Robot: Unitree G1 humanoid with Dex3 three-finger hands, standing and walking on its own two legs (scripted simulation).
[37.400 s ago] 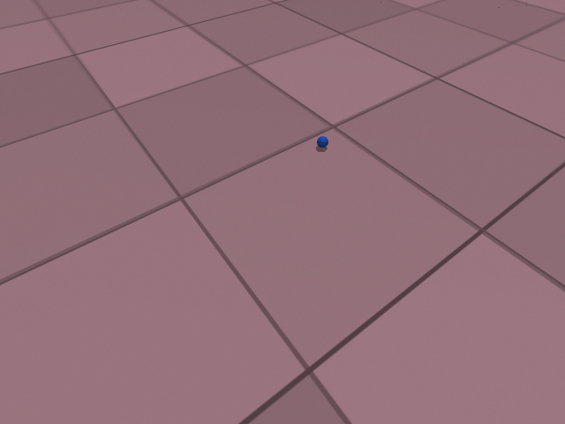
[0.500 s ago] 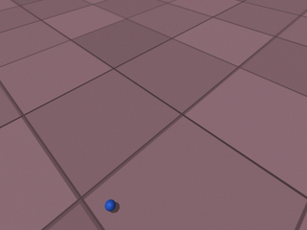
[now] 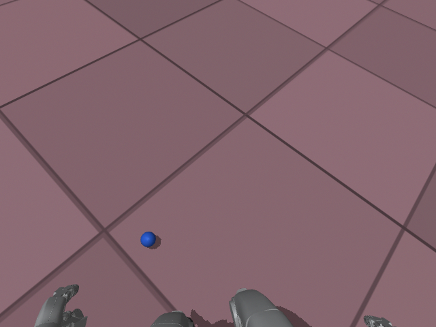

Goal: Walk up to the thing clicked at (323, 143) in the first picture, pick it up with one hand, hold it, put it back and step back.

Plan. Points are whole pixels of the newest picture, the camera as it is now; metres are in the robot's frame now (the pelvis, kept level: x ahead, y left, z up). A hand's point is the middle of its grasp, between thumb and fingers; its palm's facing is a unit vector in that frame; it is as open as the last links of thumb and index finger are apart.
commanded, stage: step back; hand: left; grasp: from above
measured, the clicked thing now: (148, 239) +0.47 +0.25 -0.73
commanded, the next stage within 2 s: none
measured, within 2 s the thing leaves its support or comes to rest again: neither
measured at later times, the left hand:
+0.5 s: hand out of the picture -0.03 +0.24 -0.14, palm faces -0.05 -0.91 -0.41, open 7.4 cm
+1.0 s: hand out of the picture -0.18 +0.24 -0.16, palm faces -0.05 -0.92 -0.39, open 7.4 cm
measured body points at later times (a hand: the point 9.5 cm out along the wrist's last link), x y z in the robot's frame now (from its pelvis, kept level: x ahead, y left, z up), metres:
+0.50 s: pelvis -0.13 -0.02 +0.00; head -0.08 -0.04 +0.45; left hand -0.03 +0.29 -0.11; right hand -0.06 -0.35 -0.13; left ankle -0.12 +0.10 -0.66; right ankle -0.12 -0.13 -0.73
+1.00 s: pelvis -0.30 -0.03 -0.01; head -0.23 -0.02 +0.43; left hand -0.18 +0.29 -0.13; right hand -0.17 -0.35 -0.11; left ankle -0.20 +0.09 -0.73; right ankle -0.33 -0.17 -0.72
